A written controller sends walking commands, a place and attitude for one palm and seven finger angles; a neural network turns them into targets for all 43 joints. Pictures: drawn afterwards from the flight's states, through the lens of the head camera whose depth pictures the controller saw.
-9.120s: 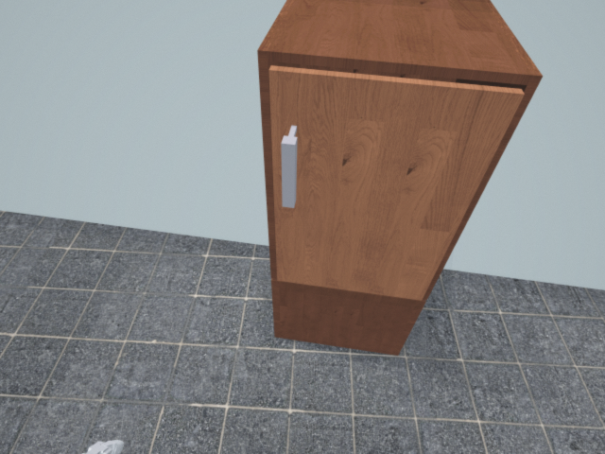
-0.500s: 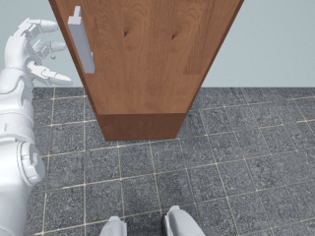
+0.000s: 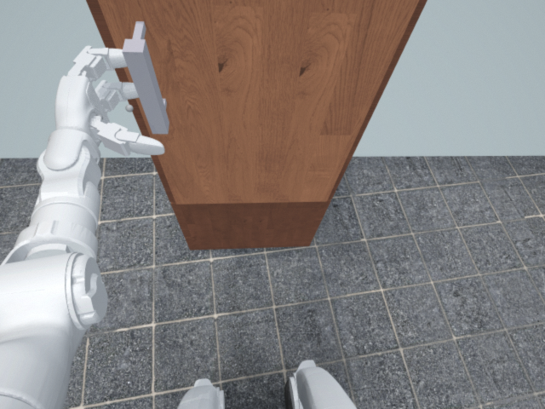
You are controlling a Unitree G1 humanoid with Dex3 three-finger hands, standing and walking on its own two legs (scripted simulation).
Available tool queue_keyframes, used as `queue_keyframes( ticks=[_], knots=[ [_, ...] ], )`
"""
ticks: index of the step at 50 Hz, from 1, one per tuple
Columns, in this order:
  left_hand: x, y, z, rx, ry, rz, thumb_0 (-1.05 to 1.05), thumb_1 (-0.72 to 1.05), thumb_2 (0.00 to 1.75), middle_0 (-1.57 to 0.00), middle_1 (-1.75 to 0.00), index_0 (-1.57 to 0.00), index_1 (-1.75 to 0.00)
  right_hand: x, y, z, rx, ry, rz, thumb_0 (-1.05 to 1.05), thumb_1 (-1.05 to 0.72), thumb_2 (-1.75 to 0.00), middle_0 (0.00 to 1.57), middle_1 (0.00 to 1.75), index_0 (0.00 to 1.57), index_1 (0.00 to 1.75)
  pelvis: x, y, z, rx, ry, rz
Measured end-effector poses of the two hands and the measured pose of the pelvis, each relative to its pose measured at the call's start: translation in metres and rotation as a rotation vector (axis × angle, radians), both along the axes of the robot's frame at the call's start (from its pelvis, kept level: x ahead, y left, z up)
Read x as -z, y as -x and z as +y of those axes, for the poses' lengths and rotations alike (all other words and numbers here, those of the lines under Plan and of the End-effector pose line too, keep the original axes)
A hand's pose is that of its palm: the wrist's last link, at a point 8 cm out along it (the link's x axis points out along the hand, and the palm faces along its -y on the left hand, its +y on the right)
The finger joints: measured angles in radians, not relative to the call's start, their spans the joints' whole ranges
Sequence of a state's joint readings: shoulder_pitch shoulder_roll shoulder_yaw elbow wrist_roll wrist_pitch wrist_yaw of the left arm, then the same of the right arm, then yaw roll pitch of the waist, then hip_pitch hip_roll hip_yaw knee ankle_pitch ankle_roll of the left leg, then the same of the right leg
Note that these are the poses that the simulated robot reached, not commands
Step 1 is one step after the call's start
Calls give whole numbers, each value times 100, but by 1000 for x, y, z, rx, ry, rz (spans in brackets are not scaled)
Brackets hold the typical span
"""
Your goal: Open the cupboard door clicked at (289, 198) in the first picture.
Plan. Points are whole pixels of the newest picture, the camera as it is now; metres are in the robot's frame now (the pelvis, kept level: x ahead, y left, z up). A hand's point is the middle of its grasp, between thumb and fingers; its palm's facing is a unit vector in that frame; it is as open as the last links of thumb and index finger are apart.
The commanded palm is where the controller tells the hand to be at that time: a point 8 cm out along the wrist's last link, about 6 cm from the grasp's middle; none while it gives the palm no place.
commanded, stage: slide the fingers in behind the handle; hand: left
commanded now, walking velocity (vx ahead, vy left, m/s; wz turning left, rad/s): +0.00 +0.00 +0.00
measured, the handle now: (151, 82) +0.56 +0.13 +0.10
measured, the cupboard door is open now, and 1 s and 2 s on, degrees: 0 0 2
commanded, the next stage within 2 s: close the thumb around the handle in 0.88 s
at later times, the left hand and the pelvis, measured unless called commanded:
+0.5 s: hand (159, 108) +0.52 +0.12 +0.10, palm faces -0.05 -1.00 -0.01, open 14.0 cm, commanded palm +0.49 +0.17 +0.10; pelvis -0.01 -0.01 +0.00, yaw +0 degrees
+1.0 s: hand (157, 110) +0.51 +0.12 +0.10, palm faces -0.05 -1.00 -0.01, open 14.0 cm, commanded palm +0.49 +0.17 +0.10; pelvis -0.01 +0.00 +0.00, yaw +0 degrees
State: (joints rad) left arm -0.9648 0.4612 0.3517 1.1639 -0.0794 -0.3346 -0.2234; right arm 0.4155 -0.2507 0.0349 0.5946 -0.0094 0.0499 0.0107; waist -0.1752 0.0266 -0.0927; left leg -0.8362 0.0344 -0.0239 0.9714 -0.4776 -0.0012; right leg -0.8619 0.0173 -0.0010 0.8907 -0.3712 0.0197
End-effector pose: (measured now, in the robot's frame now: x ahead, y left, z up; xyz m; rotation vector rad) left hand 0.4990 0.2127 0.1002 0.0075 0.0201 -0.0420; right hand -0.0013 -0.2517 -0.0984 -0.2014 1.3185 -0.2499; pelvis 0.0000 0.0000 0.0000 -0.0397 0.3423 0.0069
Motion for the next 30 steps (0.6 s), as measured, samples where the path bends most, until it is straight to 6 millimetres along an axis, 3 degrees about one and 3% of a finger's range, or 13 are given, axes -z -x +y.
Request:
queue_keyframes(
  ticks=[16,30],
  knots=[
    [2,3,-27,12,8,0,-1,-50,30,-30,-120,-30,-120,-1,4,-14,1,19,-9,0,-91,-90,21,30,20,30,0,5,-7,-4,-7,-9],
    [2,1,-41,2,-2,4,-1,-50,30,-30,-120,-31,-120,2,15,-11,18,2,-4,0,-91,-90,21,30,20,30,1,8,-9,4,-14,-6]
  ],
)
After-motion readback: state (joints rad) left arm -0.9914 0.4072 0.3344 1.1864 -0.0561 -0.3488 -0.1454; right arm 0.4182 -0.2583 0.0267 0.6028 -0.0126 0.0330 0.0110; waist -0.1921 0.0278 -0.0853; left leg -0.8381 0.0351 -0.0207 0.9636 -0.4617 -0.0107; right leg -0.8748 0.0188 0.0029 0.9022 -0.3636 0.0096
